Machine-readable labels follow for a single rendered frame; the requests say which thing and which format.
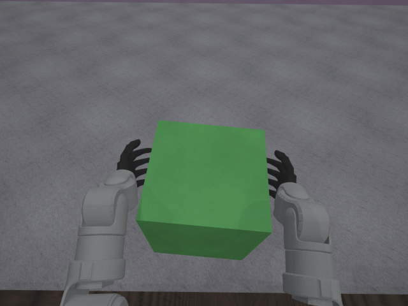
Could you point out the right robot hand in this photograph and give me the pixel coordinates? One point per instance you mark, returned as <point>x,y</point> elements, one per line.
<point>285,173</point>

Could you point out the robot left upper arm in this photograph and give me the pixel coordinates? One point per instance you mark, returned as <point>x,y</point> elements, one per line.
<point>109,299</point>

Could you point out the left robot hand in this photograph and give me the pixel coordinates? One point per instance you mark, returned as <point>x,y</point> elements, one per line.
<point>127,160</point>

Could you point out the robot left forearm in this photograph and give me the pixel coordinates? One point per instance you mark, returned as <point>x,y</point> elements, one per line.
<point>100,245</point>

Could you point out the robot right forearm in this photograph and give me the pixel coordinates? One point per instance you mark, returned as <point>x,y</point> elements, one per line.
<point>309,275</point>

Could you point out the carton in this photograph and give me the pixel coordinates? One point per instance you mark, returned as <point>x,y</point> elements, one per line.
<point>206,191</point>

